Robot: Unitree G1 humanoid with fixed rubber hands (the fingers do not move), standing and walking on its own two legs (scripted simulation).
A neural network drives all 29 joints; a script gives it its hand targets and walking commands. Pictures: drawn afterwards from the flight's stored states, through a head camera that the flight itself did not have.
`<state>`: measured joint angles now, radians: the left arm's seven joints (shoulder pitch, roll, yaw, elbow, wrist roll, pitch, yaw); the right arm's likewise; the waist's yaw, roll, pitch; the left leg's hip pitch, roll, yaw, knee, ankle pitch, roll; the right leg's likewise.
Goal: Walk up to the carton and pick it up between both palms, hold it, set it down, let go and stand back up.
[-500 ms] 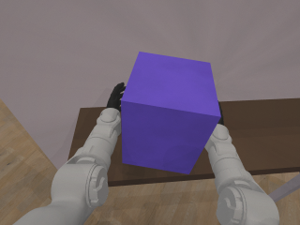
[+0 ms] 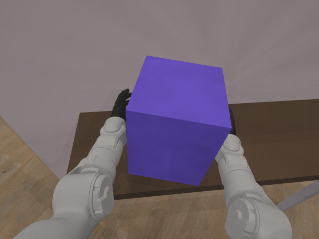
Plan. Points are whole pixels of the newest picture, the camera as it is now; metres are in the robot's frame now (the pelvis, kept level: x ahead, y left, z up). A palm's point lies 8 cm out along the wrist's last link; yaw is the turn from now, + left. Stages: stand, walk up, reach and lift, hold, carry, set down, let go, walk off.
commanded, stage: set down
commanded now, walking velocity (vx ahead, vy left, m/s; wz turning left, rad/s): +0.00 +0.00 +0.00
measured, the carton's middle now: (173, 122) +0.41 -0.02 +0.06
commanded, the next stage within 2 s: none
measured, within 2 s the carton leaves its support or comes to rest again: rests again in 1.70 s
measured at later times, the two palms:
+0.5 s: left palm (120, 120) +0.43 +0.13 +0.05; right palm (225, 135) +0.39 -0.16 +0.04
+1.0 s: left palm (121, 124) +0.43 +0.13 +0.03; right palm (222, 138) +0.39 -0.16 +0.02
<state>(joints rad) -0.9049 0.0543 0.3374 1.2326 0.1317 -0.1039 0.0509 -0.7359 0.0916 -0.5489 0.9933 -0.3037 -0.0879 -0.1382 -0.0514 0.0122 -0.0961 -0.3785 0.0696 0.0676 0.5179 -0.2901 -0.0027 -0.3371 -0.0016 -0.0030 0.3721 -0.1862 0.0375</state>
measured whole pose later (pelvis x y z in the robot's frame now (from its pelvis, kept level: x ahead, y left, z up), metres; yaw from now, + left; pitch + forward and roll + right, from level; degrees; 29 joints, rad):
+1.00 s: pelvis +0.01 +0.00 +0.00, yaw +0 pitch +10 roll -2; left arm -0.90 0.07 0.40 1.34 0.15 -0.25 0.02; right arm -0.74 0.13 -0.69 1.02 -0.47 -0.20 -0.12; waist -0.06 0.01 -0.04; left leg -0.38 0.07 0.07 0.52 -0.31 0.00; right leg -0.34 0.00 -0.01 0.37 -0.20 0.04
